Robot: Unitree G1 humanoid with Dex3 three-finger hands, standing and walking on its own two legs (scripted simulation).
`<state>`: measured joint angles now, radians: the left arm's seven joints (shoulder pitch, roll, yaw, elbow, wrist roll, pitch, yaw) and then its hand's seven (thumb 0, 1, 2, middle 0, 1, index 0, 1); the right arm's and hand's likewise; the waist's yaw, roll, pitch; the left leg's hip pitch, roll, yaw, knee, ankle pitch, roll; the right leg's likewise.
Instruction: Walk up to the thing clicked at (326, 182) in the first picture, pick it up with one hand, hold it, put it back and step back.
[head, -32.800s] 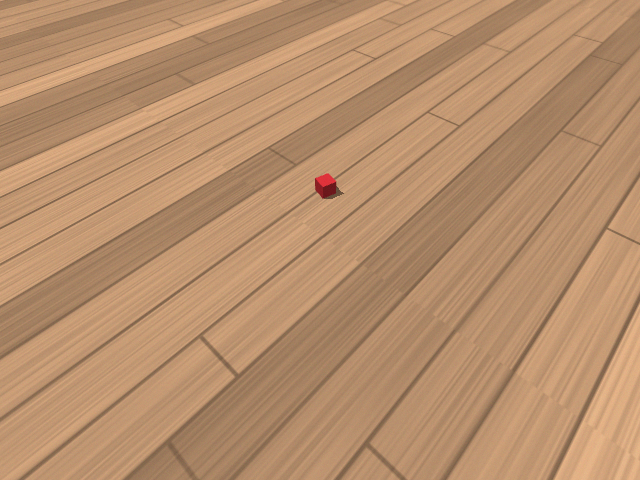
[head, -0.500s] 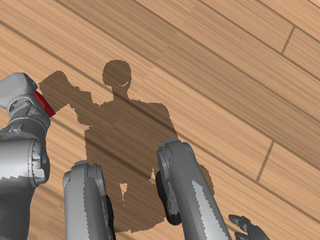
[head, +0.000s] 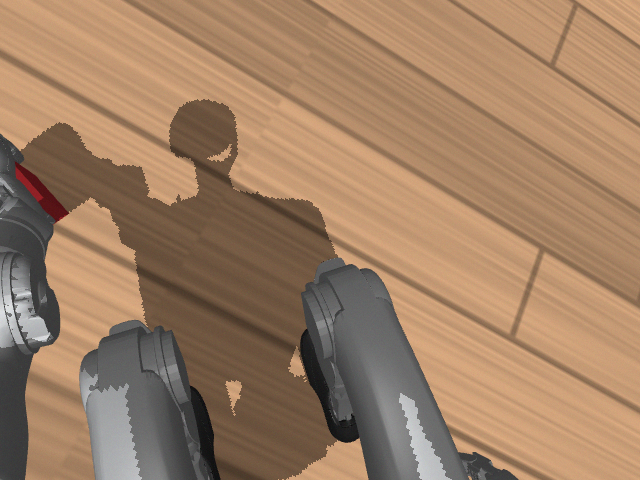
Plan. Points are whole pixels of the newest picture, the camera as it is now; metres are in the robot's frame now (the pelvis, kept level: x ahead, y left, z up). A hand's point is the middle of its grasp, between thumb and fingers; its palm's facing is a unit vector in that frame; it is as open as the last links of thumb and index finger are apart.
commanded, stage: crouch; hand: left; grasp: from above
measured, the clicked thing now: (13, 202) +0.51 +0.26 -0.19
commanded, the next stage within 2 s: lower in 0.02 s
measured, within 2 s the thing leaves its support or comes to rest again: rests again in 1.68 s
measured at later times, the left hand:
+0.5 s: hand (26, 200) +0.51 +0.25 -0.20, palm faces -0.35 -0.25 -0.90, open 9.7 cm
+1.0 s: hand (41, 200) +0.52 +0.25 -0.24, palm faces -0.33 -0.28 -0.90, open 9.7 cm
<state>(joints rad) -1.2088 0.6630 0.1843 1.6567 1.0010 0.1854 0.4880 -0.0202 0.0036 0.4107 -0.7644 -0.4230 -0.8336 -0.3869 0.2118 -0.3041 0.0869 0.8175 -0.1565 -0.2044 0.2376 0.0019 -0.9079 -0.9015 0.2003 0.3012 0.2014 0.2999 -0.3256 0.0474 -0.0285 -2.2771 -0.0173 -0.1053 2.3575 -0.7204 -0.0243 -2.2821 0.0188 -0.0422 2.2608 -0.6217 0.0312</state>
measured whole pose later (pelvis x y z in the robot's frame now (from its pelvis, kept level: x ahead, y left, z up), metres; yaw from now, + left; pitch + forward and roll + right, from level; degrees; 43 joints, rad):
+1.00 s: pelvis +0.00 +0.01 -0.02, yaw -5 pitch +34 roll -11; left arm -1.29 0.88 0.23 1.78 1.01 0.18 0.61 -0.03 -0.04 0.44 -0.81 -0.41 -0.86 -0.39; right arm 0.20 -0.35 0.22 0.74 -0.20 -0.27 0.32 0.00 -0.91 -0.90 0.20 0.30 0.20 0.30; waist -0.43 -0.05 0.13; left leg -2.33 -0.01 -0.19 2.48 -0.74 -0.02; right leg -2.30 0.04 -0.11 2.31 -0.61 0.05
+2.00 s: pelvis -0.01 +0.01 -0.02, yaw -9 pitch +31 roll -15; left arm -1.35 1.02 0.16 1.83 0.97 0.19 0.64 -0.04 -0.05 0.53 -0.75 -0.48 -0.78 -0.49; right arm 0.19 -0.38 0.34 0.66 -0.21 -0.31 0.31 0.00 -0.91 -0.91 0.20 0.30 0.20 0.30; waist -0.50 -0.12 0.23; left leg -2.31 0.00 -0.24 2.48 -0.73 0.00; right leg -2.25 0.05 -0.16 2.25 -0.58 0.06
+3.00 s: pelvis -0.01 +0.02 -0.01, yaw -9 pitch +31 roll -16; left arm -1.35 1.06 0.13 1.80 0.95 0.17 0.63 0.00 -0.57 1.08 -0.13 -0.99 -0.09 -1.02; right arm 0.18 -0.39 0.38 0.65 -0.21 -0.29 0.30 0.01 -0.92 -0.90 0.20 0.30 0.20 0.30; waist -0.51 -0.13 0.25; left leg -2.30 0.00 -0.25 2.46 -0.73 0.00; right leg -2.23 0.06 -0.17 2.22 -0.57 0.07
